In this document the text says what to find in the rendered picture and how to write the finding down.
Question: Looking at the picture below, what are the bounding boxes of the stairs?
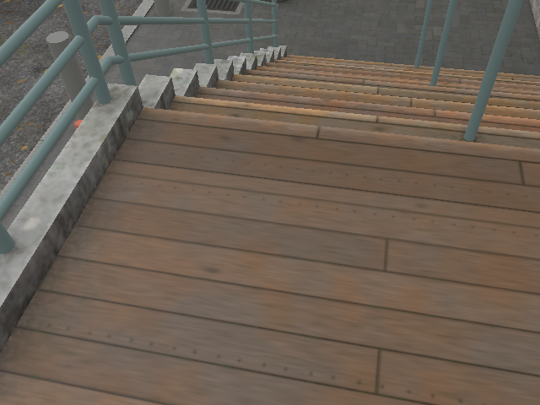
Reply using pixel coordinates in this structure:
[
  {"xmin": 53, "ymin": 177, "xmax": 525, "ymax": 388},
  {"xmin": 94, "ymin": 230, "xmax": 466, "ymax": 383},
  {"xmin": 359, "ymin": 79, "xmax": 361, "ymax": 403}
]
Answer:
[{"xmin": 168, "ymin": 55, "xmax": 540, "ymax": 149}]

